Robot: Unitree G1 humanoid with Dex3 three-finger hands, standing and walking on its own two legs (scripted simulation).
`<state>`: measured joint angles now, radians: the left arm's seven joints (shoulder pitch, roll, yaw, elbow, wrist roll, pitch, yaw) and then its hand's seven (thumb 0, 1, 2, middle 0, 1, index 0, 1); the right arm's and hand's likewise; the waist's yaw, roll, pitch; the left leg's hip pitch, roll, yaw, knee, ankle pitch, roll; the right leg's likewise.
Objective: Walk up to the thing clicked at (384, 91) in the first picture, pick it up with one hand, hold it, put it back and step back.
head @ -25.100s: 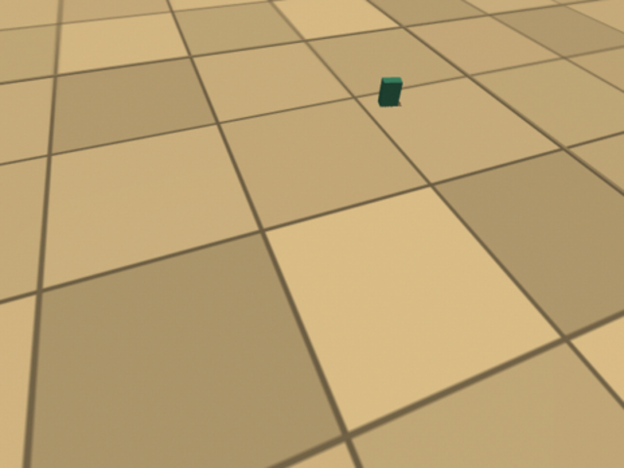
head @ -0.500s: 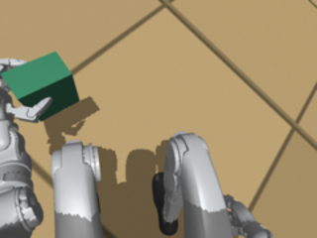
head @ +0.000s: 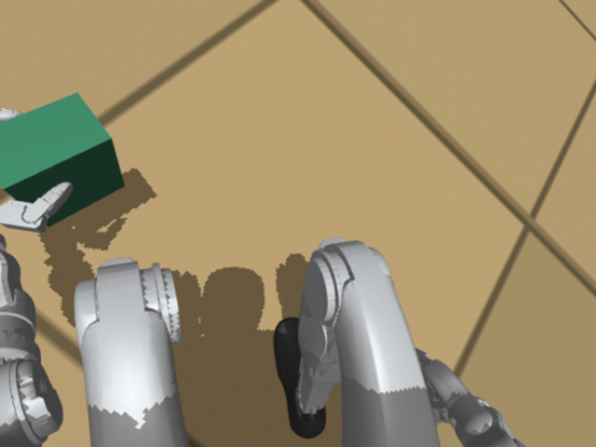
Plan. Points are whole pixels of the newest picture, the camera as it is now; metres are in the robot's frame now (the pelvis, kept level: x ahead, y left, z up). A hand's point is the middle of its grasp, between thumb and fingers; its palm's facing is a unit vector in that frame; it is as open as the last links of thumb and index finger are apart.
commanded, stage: lower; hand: left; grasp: from the side
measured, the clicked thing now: (61, 166) +0.45 +0.25 -0.11
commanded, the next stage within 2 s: loosen in 1.52 s
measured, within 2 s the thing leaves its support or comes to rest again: rests again in 1.42 s
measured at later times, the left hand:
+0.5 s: hand (34, 185) +0.43 +0.28 -0.14, palm faces +0.34 -0.94 +0.00, open 10.3 cm
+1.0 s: hand (41, 193) +0.43 +0.28 -0.17, palm faces +0.37 -0.93 +0.00, open 10.3 cm
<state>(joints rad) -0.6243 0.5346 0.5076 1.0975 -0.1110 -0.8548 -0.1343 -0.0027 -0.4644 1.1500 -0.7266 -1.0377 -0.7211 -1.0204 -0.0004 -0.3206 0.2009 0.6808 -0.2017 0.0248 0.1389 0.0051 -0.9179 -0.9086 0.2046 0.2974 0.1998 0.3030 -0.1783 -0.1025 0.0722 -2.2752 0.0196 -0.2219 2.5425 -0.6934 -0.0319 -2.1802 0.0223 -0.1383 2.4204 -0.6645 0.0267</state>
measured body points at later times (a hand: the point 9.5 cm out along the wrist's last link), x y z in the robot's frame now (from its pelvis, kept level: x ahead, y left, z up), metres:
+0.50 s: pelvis +0.00 +0.01 -0.01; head +0.23 +0.15 +0.34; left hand +0.41 +0.33 -0.14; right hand +0.14 -0.26 -0.07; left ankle +0.08 +0.13 -0.27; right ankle +0.11 -0.12 -0.27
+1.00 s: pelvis -0.01 +0.01 -0.02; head +0.22 +0.17 +0.33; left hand +0.41 +0.33 -0.17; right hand +0.13 -0.25 -0.06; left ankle +0.08 +0.13 -0.27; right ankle +0.11 -0.12 -0.27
